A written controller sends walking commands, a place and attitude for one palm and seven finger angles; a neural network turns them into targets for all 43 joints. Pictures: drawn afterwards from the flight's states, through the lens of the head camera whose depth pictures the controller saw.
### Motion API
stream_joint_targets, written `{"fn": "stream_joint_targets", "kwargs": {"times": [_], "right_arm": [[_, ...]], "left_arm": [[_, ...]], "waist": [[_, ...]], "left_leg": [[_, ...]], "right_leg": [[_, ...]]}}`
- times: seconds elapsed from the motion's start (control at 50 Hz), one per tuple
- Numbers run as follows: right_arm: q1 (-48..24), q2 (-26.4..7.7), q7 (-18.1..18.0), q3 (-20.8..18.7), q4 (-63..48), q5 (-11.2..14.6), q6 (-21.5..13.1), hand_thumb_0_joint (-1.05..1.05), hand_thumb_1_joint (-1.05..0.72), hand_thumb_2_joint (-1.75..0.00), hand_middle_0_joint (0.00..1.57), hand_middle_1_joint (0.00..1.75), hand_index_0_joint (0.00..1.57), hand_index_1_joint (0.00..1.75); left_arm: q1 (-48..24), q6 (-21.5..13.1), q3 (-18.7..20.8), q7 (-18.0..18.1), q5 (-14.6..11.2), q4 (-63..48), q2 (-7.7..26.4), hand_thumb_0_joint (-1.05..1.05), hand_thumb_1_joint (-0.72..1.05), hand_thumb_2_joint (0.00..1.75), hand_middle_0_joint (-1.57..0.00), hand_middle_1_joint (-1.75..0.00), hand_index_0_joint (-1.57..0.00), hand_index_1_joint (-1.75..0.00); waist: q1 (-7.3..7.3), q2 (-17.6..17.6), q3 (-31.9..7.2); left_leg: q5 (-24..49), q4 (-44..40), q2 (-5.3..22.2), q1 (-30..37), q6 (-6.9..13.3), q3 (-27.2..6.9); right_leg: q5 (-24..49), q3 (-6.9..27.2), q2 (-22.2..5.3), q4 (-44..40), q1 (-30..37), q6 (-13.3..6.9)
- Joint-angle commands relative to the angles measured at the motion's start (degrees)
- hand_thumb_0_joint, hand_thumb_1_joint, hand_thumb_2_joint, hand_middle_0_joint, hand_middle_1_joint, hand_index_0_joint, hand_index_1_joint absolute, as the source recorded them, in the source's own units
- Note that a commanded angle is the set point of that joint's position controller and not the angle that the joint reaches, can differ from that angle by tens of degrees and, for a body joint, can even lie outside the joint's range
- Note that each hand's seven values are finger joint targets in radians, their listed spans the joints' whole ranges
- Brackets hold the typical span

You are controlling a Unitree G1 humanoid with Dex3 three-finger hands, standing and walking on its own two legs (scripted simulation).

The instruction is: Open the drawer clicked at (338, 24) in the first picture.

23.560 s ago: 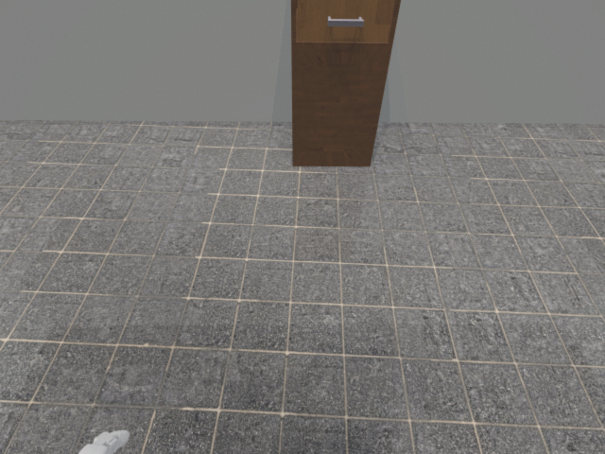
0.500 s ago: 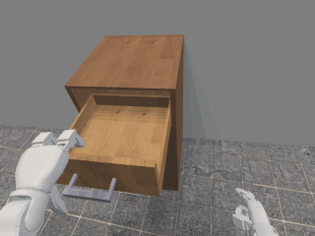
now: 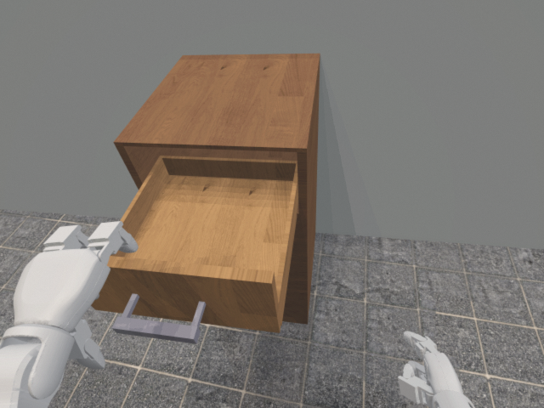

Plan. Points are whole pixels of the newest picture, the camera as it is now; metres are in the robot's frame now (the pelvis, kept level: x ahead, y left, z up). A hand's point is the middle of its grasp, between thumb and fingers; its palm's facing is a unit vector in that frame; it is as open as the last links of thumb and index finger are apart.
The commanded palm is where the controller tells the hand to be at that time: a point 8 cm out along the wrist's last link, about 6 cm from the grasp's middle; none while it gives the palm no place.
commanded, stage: draw the hand back to the body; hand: left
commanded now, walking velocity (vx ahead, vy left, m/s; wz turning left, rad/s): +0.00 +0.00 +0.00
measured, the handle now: (161, 317) +0.24 +0.24 -0.03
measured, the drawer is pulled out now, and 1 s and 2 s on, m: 0.30 0.30 0.30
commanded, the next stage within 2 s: step back with the hand held close in 1.26 s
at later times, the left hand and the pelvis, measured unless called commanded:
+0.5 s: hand (112, 282) +0.20 +0.22 +0.15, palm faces +0.38 -0.83 -0.40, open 13.3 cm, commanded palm +0.15 +0.26 +0.17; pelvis +0.01 -0.01 +0.00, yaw +1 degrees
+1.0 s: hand (98, 278) +0.20 +0.23 +0.16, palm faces +0.41 -0.81 -0.42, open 9.2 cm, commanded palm +0.15 +0.27 +0.17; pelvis +0.02 -0.01 +0.00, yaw +0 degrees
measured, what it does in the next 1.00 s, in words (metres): stands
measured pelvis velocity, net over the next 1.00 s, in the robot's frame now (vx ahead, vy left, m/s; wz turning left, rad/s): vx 0.02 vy -0.01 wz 0.01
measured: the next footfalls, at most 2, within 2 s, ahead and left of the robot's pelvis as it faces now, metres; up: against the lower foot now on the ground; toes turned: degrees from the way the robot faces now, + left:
none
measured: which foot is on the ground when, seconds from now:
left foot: down 0.00-1.00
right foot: down 0.00-1.00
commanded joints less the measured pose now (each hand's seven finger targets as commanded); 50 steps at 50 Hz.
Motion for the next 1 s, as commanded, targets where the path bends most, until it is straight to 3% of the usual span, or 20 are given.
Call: {"fn": "stream_joint_targets", "kwargs": {"times": [0.0,0.02,0.04,0.06,0.1,0.12,0.14,0.22,0.24,0.26,0.28,0.3,0.32,0.36,0.4,0.44,0.52,0.6,0.8,0.98], "right_arm": [[-9.81,-6.29,-0.6,-2.12,-10.73,0.01,-2.79,0.0,-0.9,-0.9,0.2,0.3,0.2,0.3],[-11.04,-6.51,-0.74,-1.9,-11.06,0.43,-3.18,0.0,-0.9,-0.9,0.2,0.3,0.2,0.3],[-9.49,-5.97,-0.65,-1.6,-11.05,-0.14,-3.28,0.0,-0.9,-0.9,0.2,0.3,0.2,0.3],[-9.81,-6.28,-0.84,-2.19,-10.47,0.03,-3.01,0.0,-0.9,-0.9,0.2,0.3,0.2,0.3],[-9.19,-6.63,-1.0,-2.18,-10.72,-0.14,-3.12,0.0,-0.9,-0.9,0.2,0.3,0.2,0.3],[-10.62,-6.94,-1.1,-1.92,-11.28,0.18,-3.51,0.0,-0.9,-0.9,0.2,0.3,0.2,0.3],[-9.22,-6.18,-0.95,-1.51,-11.32,-0.27,-3.47,0.0,-0.9,-0.9,0.2,0.3,0.2,0.3],[-10.46,-6.64,-1.16,-1.97,-10.77,0.13,-3.31,0.0,-0.9,-0.9,0.2,0.3,0.2,0.3],[-9.34,-6.03,-0.96,-1.6,-11.06,-0.24,-3.22,0.0,-0.9,-0.9,0.2,0.3,0.2,0.3],[-6.03,-0.67,-1.86,-1.87,-13.35,0.72,-7.52,0.0,-0.9,-0.9,0.2,0.3,0.2,0.3],[-5.39,-2.95,-2.57,-1.8,-11.82,0.27,-10.17,0.0,-0.9,-0.9,0.2,0.3,0.2,0.3],[-6.16,-2.81,-2.77,-1.58,-11.48,0.24,-11.35,0.0,-0.9,-0.9,0.2,0.3,0.2,0.3],[-6.28,-3.02,-3.55,-1.38,-10.81,0.09,-11.86,0.0,-0.9,-0.9,0.2,0.3,0.2,0.3],[-4.08,-2.82,-4.08,-1.18,-10.69,-0.88,-14.41,0.0,-0.9,-0.9,0.2,0.3,0.2,0.3],[-2.88,-2.6,-3.78,-1.09,-10.1,-1.22,-15.82,0.0,-0.9,-0.9,0.2,0.3,0.2,0.3],[-2.68,-2.6,-3.48,-0.98,-9.1,-1.46,-16.84,0.0,-0.9,-0.9,0.2,0.3,0.2,0.3],[-2.68,-2.68,-2.98,-1.71,-8.54,-1.51,-17.24,0.0,-0.9,-0.9,0.2,0.3,0.2,0.3],[-2.06,-2.62,-2.43,-2.29,-8.7,-1.37,-16.88,0.0,-0.9,-0.9,0.2,0.3,0.2,0.3],[-2.12,-2.79,-2.71,-3.14,-8.62,-1.09,-16.35,0.0,-0.9,-0.9,0.2,0.3,0.2,0.3],[-2.35,-2.69,-3.1,-3.14,-8.21,-1.03,-16.37,0.0,-0.9,-0.9,0.2,0.3,0.2,0.3]], "left_arm": [[-4.94,0.32,8.03,1.76,0.1,-10.98,10.86,0.0,-0.5,0.3,-0.3,-1.2,-0.3,-1.2],[-4.73,0.47,9.19,1.91,-0.45,-11.83,11.96,0.0,-0.5,0.3,-0.3,-1.2,-0.3,-1.2],[-5.47,-0.08,7.55,1.83,-0.02,-12.56,10.18,0.0,-0.5,0.3,-0.3,-1.2,-0.3,-1.2],[-3.89,-0.06,7.83,1.79,-0.32,-11.08,10.72,0.0,-0.5,0.3,-0.3,-1.2,-0.3,-1.2],[-4.59,-0.84,9.06,2.12,0.28,-12.2,12.1,0.0,-0.5,0.3,-0.3,-1.2,-0.3,-1.2],[-3.91,-0.81,10.15,2.5,-0.23,-13.39,12.96,0.0,-0.5,0.3,-0.3,-1.2,-0.3,-1.2],[-3.76,-1.06,8.94,2.68,0.49,-13.85,11.45,0.0,-0.5,0.3,-0.3,-1.2,-0.3,-1.2],[-2.99,-1.0,11.8,3.38,0.06,-12.22,13.74,0.0,-0.5,0.3,-0.3,-1.2,-0.3,-1.2],[-3.38,-1.18,10.41,3.24,0.24,-12.8,12.2,0.0,-0.5,0.3,-0.3,-1.2,-0.3,-1.2],[-3.0,-5.09,8.17,2.65,-41.23,-11.64,-9.33,0.0,-0.47,0.32,-0.3,-1.18,-0.3,-1.18],[0.07,-7.42,10.89,3.08,-43.03,-10.41,-3.43,0.0,-0.43,0.33,-0.29,-1.15,-0.29,-1.15],[1.71,-8.27,11.6,3.44,-43.24,-10.89,-2.86,0.0,-0.4,0.34,-0.29,-1.13,-0.29,-1.13],[1.99,-9.36,15.1,3.95,-46.54,-13.81,-0.47,0.0,-0.36,0.36,-0.29,-1.11,-0.29,-1.11],[-1.65,-11.54,15.32,5.07,-47.22,-19.33,-0.23,0.0,-0.29,0.39,-0.29,-1.07,-0.29,-1.07],[-1.1,-12.02,14.3,5.31,-47.86,-20.58,-1.94,0.0,-0.22,0.42,-0.28,-1.02,-0.28,-1.02],[-1.61,-12.21,13.64,5.12,-48.15,-19.34,-3.04,0.0,-0.15,0.45,-0.27,-0.98,-0.27,-0.98],[0.17,-12.45,15.35,4.37,-48.77,-16.35,-2.9,0.0,-0.01,0.51,-0.26,-0.88,-0.26,-0.88],[2.63,-13.05,15.66,3.49,-49.51,-16.28,-3.92,0.0,0.13,0.57,-0.25,-0.8,-0.25,-0.8],[3.53,-13.47,17.64,3.55,-49.89,-17.35,-2.41,0.0,0.48,0.72,-0.23,-0.57,-0.23,-0.57],[2.67,-13.17,17.39,3.62,-49.95,-14.93,-3.11,0.0,0.8,0.86,-0.21,-0.37,-0.21,-0.37]], "waist": [[0.62,-3.61,-8.48],[0.44,-1.88,-8.38],[0.5,-2.98,-9.86],[0.17,-2.24,-7.67],[0.46,-3.27,-8.53],[0.59,-1.21,-8.56],[0.89,-1.82,-9.93],[0.64,-1.43,-7.24],[0.92,-2.14,-8.18],[-4.69,-9.48,-2.6],[-3.72,-11.24,-3.71],[-3.01,-7.44,-2.86],[-2.47,-8.21,-3.95],[-2.34,-2.7,-7.84],[-2.3,2.15,-6.46],[-2.76,3.41,-1.92],[-2.25,-0.23,-0.35],[-2.19,-3.36,-4.52],[-2.32,-2.95,-7.0],[-2.51,-3.46,-3.38]], "left_leg": [[13.64,-4.01,-0.88,-3.81,0.5,0.32],[13.0,-3.74,-0.41,-3.9,0.21,0.06],[13.91,-3.71,-0.77,-3.53,0.44,-0.01],[13.23,-4.05,-0.53,-3.68,0.34,0.11],[13.74,-3.65,-0.64,-3.95,0.32,0.08],[13.33,-3.42,-0.2,-3.97,0.04,-0.35],[14.67,-3.25,-0.51,-3.63,0.21,-0.19],[12.91,-3.4,-0.13,-4.41,-0.13,-0.42],[13.07,-3.48,-0.54,-4.37,0.1,-0.28],[9.67,-3.6,1.48,0.58,1.82,-0.49],[8.32,-4.26,2.12,0.71,1.85,-0.67],[8.2,-4.66,1.75,0.55,1.64,-0.59],[8.52,-5.34,1.86,0.95,1.21,-1.09],[13.37,-5.12,1.06,2.22,0.97,-0.18],[16.58,-5.32,0.82,2.02,0.22,0.25],[15.53,-5.56,0.65,0.72,-0.05,0.43],[16.56,-5.52,0.7,0.26,-0.05,0.43],[21.03,-4.58,0.77,1.13,0.29,0.85],[20.89,-4.33,0.36,2.5,0.42,1.23],[17.68,-5.25,0.15,1.87,0.49,1.09]], "right_leg": [[7.74,-0.56,0.8,-2.69,7.73,-0.88],[7.29,0.09,1.21,-2.84,7.54,-1.0],[7.27,-0.69,0.7,-2.43,7.99,-1.04],[6.68,-0.57,1.03,-3.06,6.94,-1.01],[7.24,-0.78,0.9,-2.71,6.98,-0.88],[7.36,0.1,1.11,-2.84,7.3,-1.05],[7.34,-0.88,0.61,-2.29,7.61,-1.12],[6.41,0.04,1.2,-2.96,6.54,-1.21],[5.88,-0.68,0.57,-2.65,7.0,-1.21],[3.79,-2.34,2.07,-3.33,6.66,-1.7],[2.06,-2.3,1.88,-3.11,7.01,-1.29],[1.6,-2.02,1.91,-3.49,6.85,-1.42],[1.37,-1.95,1.71,-4.5,7.75,-1.17],[5.85,-1.69,0.66,-3.93,10.81,-1.18],[8.1,-1.83,0.66,-4.01,10.88,-1.35],[7.91,-1.87,0.77,-5.25,9.42,-1.59],[9.71,-1.7,1.28,-6.01,9.74,-1.69],[14.68,-1.63,1.06,-4.61,12.15,-1.24],[15.15,-1.32,1.2,-5.06,11.98,-0.91],[11.83,-1.35,1.47,-6.42,10.03,-0.94]]}}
